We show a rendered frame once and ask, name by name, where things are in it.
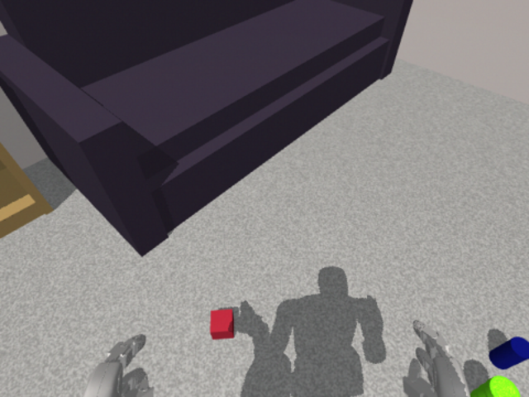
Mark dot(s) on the left robot hand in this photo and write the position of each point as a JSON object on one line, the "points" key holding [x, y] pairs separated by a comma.
{"points": [[107, 379]]}

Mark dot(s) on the right robot hand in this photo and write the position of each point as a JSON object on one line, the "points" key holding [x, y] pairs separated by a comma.
{"points": [[444, 372]]}

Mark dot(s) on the sofa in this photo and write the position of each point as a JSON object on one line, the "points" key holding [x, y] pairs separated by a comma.
{"points": [[154, 108]]}

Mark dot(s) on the bookshelf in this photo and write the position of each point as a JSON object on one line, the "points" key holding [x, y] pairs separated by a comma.
{"points": [[20, 201]]}

